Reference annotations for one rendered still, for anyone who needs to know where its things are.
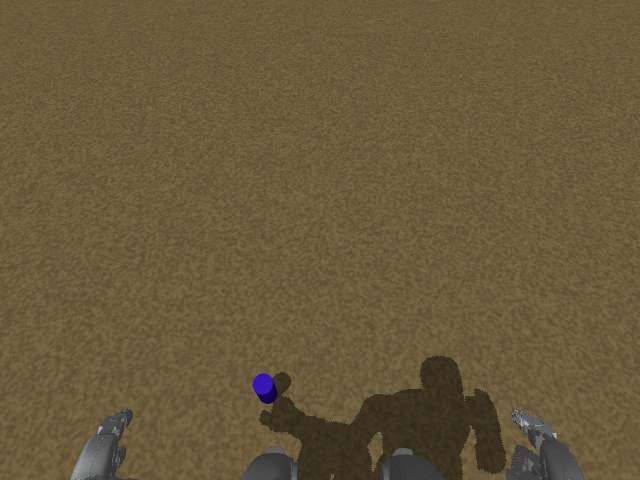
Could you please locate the left robot hand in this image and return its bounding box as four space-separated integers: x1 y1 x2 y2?
70 409 138 480

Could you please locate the right robot hand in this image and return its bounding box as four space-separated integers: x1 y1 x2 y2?
505 409 586 480

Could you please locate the can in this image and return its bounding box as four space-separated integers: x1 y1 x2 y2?
253 373 278 404

